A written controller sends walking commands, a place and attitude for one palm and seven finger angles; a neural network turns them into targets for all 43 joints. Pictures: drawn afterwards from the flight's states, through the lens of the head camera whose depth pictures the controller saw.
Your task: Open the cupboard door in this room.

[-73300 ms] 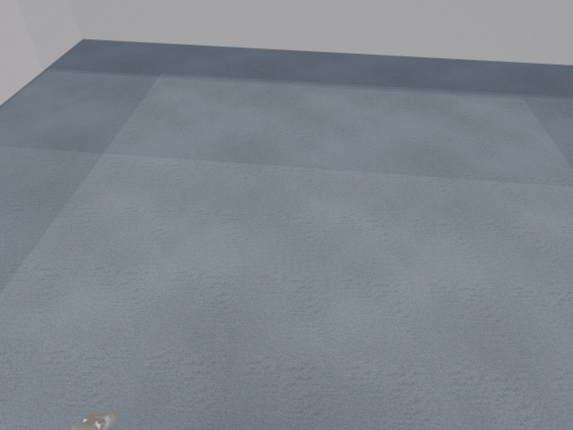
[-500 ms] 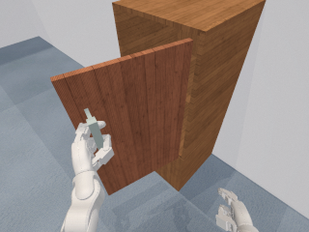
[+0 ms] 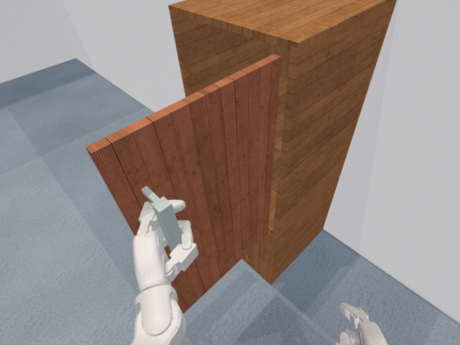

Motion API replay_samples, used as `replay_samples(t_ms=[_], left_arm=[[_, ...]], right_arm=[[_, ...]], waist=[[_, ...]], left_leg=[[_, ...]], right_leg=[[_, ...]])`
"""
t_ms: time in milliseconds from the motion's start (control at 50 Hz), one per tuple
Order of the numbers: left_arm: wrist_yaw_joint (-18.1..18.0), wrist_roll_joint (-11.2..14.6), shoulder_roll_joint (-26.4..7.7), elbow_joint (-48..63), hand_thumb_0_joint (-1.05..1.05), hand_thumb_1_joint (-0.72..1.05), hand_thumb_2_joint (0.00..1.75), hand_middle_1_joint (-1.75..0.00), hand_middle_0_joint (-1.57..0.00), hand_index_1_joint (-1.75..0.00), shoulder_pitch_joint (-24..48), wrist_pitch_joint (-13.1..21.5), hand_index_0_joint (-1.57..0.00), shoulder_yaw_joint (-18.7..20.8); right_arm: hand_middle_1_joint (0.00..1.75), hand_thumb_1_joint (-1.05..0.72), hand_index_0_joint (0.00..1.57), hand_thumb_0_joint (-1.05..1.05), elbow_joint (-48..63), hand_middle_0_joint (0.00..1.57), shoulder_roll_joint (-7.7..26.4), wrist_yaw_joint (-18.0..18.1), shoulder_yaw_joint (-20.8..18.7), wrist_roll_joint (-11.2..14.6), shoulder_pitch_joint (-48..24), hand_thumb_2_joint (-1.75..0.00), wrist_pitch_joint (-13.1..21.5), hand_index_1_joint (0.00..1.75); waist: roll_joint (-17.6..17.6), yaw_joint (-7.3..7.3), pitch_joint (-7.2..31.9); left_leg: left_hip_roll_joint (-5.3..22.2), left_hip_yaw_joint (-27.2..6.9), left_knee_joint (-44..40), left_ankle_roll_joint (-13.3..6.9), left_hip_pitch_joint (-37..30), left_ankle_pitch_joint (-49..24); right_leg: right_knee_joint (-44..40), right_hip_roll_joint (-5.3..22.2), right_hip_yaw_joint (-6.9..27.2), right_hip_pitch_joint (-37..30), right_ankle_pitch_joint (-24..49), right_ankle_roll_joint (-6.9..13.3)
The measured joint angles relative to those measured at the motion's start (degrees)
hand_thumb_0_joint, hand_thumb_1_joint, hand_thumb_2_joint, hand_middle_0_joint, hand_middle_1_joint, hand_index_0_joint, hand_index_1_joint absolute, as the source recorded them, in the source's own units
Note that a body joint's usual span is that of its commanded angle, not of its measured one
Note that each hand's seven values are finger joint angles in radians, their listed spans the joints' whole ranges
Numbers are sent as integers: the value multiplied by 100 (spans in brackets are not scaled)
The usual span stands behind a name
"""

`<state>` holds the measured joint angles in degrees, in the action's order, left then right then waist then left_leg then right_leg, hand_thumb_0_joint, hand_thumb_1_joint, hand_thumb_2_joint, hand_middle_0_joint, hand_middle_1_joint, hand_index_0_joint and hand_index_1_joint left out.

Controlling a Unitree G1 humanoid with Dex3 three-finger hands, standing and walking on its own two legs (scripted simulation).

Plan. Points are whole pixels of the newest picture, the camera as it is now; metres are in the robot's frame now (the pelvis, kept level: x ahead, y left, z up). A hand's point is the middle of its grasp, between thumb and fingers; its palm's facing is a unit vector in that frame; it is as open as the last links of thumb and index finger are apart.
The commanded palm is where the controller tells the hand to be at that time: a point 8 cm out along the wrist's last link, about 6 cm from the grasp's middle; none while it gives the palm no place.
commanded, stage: open thumb and fingers to let go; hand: left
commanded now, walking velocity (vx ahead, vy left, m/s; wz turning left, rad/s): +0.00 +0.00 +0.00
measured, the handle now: (164, 224) +0.29 +0.12 +0.10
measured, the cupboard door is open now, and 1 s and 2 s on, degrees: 90 88 90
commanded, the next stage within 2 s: slide the hand sideways off the handle in 0.76 s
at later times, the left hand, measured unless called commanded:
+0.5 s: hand (181, 239) +0.26 +0.09 +0.10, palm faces +0.29 -0.96 +0.02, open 12.9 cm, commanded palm +0.22 +0.14 +0.09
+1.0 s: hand (177, 250) +0.25 +0.09 +0.09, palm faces -0.02 -1.00 -0.06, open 15.5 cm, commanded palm +0.23 +0.13 +0.09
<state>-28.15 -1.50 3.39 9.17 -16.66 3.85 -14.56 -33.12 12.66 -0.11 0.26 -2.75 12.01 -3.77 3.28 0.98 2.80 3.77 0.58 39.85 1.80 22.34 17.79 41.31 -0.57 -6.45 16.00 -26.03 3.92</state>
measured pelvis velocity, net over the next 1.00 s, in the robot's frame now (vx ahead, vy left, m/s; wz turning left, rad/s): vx -0.03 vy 0.04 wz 0.01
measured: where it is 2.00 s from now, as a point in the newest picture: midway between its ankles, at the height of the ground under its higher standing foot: outside the picture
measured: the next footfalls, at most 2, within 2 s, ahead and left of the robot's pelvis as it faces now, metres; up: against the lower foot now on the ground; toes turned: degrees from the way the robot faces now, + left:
none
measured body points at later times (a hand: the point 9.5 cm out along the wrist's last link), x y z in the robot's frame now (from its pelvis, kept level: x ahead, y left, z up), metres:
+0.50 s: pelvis -0.01 +0.02 +0.00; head -0.02 +0.00 +0.45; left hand +0.24 +0.14 +0.10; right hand +0.18 -0.19 -0.08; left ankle +0.03 +0.16 -0.71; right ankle -0.04 -0.06 -0.71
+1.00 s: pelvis -0.03 +0.04 +0.00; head -0.03 +0.03 +0.45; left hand +0.24 +0.15 +0.10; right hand +0.16 -0.16 -0.09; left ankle +0.03 +0.16 -0.71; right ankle -0.04 -0.06 -0.71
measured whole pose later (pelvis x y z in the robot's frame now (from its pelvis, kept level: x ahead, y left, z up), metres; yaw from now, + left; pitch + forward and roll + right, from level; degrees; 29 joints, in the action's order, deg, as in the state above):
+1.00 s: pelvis -0.03 +0.04 +0.00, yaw +0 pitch +0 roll -1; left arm -11.9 -0.9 -1.9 1.3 -4.4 4.4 -15.7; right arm -31.5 11.2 -0.3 2.2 -0.7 10.3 -4.2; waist 2.4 -1.0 1.6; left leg 1.7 0.8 43.2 0.1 26.8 16.9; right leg 43.6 1.6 -6.0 19.7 -24.2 1.1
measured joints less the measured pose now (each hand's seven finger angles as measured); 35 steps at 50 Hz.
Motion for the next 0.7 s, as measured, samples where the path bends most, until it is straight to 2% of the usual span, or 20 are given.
replay_samples(t_ms=[100,180,320,460,560,700], left_arm=[[-6,30,87,-289,2,63,77,-133,-36,-133,294,-23,-37,121],[70,27,97,-348,1,50,72,-131,-36,-131,342,-39,-39,134],[131,34,76,-391,1,13,57,-127,-35,-127,426,-93,-39,52],[-24,-18,71,-487,0,-27,40,-121,-33,-121,669,-213,-37,-45],[-127,-49,75,-533,0,-41,34,-109,-31,-109,819,-306,-34,-93],[-289,-114,90,-649,-1,-48,31,-83,-28,-82,1072,-405,-29,-171]], right_arm=[[30,-91,20,1,-62,20,-71,41,42,3,-148,-90,-16,30],[30,-90,20,1,10,20,-132,41,88,14,-239,-90,-39,30],[30,-90,20,1,110,20,-186,34,139,22,-359,-90,-111,30],[30,-90,20,1,112,20,-192,10,151,16,-392,-90,-196,30],[30,-90,20,1,95,20,-200,-14,147,17,-365,-90,-236,30],[30,-90,20,1,19,20,-211,-61,135,14,-333,-90,-225,30]], waist=[[-27,-91,25],[-44,-124,41],[-56,-148,26],[-76,-148,-6],[-82,-128,-25],[-68,-114,-56]], left_leg=[[-22,-29,-58,9,-2,-54],[-36,-29,-103,30,-20,-84],[-52,-14,-80,50,-22,-86],[-65,8,37,23,54,-52],[-73,44,124,-23,115,-22],[-86,62,252,-78,236,8]], right_leg=[[-32,12,-16,3,37,-2],[-69,24,-11,-10,68,-16],[-87,43,8,-26,103,-64],[-45,64,35,22,124,-123],[-1,79,73,74,135,-167],[76,99,94,175,143,-214]])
